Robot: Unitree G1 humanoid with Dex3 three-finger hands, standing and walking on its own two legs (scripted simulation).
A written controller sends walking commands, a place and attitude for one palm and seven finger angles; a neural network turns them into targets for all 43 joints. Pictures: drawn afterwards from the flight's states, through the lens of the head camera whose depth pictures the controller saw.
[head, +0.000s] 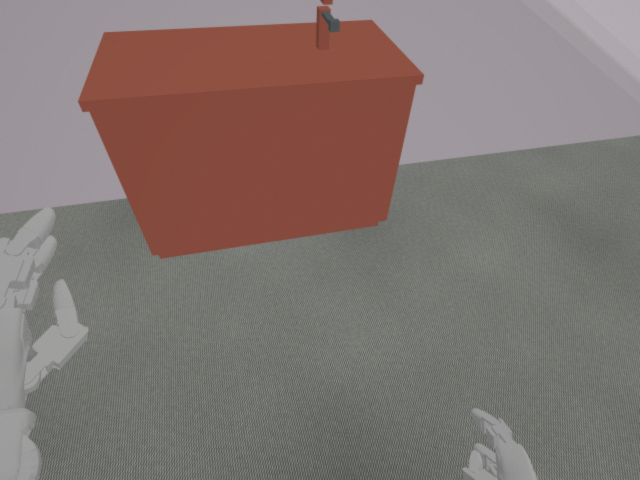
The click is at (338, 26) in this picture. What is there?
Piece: tap's lever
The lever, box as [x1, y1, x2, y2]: [328, 19, 339, 31]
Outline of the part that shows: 329,19 328,29 330,31 338,31 338,19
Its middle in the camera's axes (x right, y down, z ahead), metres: +0.04 -0.63 +1.14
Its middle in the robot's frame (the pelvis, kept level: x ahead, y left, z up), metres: +1.28 +0.04 +0.08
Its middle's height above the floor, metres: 0.85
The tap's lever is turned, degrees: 0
